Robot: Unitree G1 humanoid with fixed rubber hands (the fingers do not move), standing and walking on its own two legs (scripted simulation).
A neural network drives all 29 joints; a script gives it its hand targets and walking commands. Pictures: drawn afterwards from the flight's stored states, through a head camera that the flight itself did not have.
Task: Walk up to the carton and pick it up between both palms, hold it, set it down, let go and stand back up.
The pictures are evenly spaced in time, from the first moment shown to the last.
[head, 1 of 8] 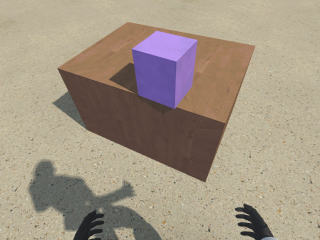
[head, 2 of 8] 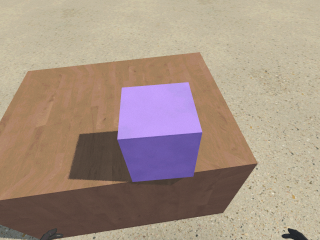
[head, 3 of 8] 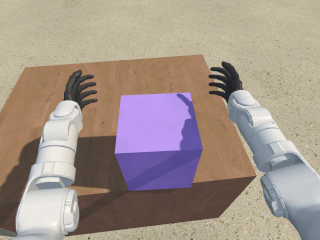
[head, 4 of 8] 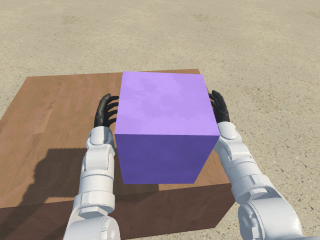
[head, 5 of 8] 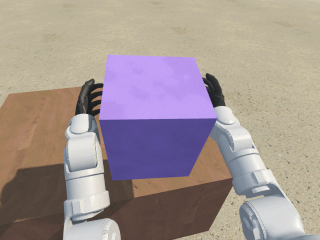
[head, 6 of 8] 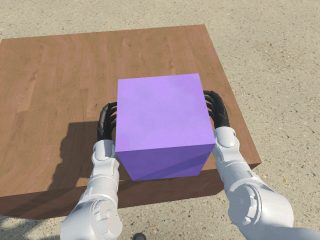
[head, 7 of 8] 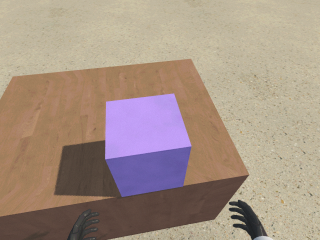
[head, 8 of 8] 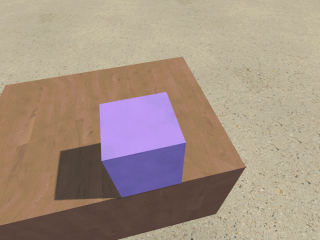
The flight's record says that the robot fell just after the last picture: no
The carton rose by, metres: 0.21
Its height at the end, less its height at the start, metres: +0.00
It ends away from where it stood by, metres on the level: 0.01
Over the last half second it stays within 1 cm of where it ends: yes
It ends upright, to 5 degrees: yes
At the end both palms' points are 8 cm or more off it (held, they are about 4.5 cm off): yes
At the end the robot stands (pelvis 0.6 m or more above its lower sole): yes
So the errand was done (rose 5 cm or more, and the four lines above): yes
